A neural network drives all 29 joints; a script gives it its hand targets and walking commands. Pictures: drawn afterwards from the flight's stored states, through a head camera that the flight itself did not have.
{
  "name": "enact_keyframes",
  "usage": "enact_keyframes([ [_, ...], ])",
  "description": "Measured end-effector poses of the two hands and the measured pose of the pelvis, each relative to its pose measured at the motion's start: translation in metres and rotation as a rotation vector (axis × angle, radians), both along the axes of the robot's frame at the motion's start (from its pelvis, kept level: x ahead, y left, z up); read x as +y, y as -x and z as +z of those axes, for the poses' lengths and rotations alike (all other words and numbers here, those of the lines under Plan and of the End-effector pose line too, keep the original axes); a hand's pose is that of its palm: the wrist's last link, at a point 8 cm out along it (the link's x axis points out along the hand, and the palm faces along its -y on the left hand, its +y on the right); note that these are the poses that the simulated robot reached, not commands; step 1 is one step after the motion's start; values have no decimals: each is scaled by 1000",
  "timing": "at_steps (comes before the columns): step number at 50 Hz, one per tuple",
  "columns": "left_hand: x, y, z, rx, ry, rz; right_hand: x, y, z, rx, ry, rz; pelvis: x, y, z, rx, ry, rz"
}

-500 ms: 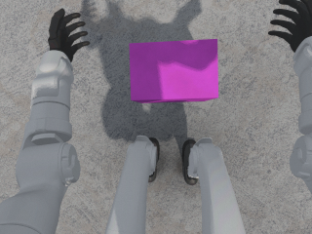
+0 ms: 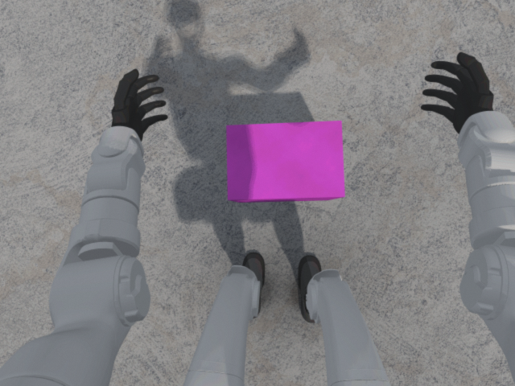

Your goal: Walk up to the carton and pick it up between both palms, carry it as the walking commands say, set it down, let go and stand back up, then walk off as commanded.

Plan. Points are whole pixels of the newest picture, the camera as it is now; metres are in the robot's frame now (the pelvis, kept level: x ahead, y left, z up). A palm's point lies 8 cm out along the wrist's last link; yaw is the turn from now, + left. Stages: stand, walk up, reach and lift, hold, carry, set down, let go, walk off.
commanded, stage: let go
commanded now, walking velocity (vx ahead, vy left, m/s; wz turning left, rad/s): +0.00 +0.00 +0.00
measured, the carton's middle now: (283, 167) +0.46 +0.00 -0.55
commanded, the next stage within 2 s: stand in 1.14 s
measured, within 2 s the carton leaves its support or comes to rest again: neither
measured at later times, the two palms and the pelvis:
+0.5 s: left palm (85, 234) +0.30 +0.24 -0.01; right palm (512, 227) +0.32 -0.24 -0.01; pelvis +0.06 +0.00 +0.08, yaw +0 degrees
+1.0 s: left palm (67, 312) +0.23 +0.23 +0.04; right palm out of the picture +0.22 -0.24 +0.03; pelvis +0.06 +0.00 +0.10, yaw +0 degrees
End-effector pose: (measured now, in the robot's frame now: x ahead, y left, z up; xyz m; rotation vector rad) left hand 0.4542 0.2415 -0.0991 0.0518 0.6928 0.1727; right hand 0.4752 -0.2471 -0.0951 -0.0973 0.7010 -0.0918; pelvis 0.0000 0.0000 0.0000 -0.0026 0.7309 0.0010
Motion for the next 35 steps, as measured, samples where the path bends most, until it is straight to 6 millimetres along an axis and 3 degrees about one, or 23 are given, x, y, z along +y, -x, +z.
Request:
enact_keyframes([
  [4,-1,16,-4,39,-36,-41,-1,17,-4,24,40,-1,0,-8,9,-7,1,-1],
  [8,4,41,5,67,-71,-75,-2,42,2,47,77,14,1,-19,20,-40,2,-1],
  [17,15,100,56,100,-68,-85,3,100,47,73,87,44,3,-44,51,-203,6,9],
  [24,3,146,87,98,-52,-96,10,147,82,73,84,55,4,-58,74,-361,6,13],
  [35,-6,224,126,113,-57,-105,15,234,118,96,57,40,2,-71,98,-624,4,-1],
])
